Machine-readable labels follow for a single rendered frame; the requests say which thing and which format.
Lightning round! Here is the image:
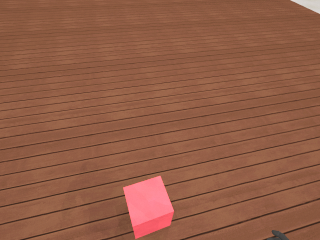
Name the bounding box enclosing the robot right hand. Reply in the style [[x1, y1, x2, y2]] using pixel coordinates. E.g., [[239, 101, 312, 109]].
[[266, 230, 289, 240]]

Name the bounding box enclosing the carton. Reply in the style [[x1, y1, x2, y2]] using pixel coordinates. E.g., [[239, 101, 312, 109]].
[[123, 176, 174, 239]]

